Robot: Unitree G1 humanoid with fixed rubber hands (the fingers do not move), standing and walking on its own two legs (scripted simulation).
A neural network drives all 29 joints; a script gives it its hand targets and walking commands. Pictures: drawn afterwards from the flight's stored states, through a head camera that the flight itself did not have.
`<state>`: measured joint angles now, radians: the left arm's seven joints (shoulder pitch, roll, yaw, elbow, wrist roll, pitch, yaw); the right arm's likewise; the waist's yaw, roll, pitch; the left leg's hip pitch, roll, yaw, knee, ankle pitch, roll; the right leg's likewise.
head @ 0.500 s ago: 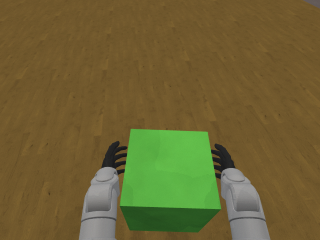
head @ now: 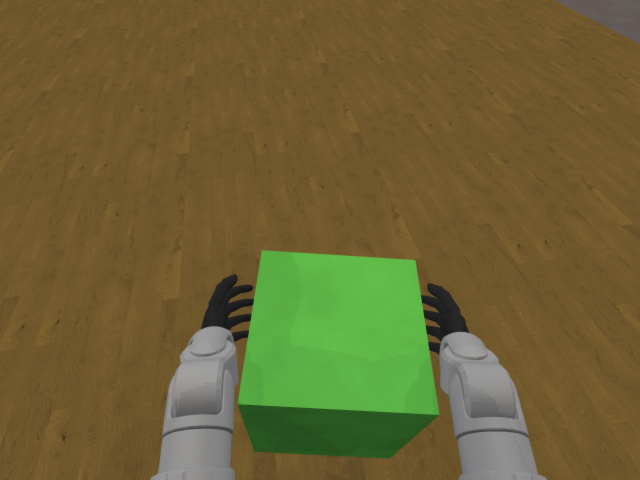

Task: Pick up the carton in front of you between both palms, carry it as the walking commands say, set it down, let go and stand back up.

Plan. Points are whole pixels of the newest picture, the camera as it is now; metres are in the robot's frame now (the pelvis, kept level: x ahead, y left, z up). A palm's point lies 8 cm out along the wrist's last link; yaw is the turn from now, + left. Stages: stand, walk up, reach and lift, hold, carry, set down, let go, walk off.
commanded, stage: carry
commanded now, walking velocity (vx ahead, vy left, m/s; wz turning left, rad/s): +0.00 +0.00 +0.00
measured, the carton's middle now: (330, 361) +0.30 +0.01 -0.05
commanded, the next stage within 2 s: hold in 1.46 s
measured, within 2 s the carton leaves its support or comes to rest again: neither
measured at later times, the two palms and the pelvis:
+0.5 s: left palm (221, 353) +0.27 +0.14 +0.05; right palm (467, 359) +0.26 -0.16 +0.03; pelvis -0.02 -0.01 +0.00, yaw +0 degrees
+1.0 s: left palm (229, 364) +0.26 +0.13 +0.04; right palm (478, 371) +0.24 -0.17 +0.03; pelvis -0.04 -0.02 +0.00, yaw +0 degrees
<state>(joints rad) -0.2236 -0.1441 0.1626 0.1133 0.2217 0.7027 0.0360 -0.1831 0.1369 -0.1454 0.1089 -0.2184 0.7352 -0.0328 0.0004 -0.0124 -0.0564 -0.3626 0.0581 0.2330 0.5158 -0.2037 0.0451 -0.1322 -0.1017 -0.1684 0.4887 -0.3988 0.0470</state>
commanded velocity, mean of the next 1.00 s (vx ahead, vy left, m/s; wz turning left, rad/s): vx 0.00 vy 0.00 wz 0.00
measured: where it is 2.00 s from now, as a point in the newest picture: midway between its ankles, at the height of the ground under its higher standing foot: outside the picture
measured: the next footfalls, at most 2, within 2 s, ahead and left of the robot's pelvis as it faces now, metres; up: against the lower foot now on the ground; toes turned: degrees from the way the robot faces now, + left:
none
